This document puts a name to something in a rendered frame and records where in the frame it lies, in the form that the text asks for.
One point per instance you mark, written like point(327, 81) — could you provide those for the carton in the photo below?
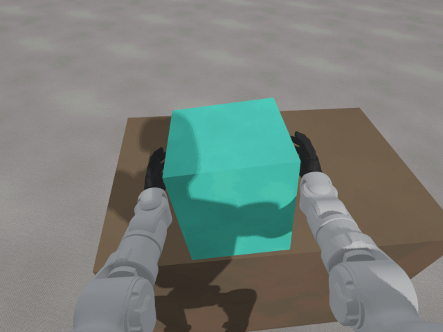
point(231, 172)

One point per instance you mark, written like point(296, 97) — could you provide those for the robot right forearm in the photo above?
point(332, 226)

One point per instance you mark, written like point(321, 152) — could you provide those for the robot left forearm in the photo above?
point(143, 241)

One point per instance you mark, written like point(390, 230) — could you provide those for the left robot upper arm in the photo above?
point(119, 304)

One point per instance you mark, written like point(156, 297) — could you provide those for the robot right hand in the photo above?
point(307, 154)

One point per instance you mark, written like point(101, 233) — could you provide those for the pedestal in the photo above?
point(284, 288)

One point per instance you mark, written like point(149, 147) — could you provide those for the right robot upper arm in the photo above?
point(375, 296)

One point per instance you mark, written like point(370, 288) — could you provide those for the robot left hand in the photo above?
point(154, 177)

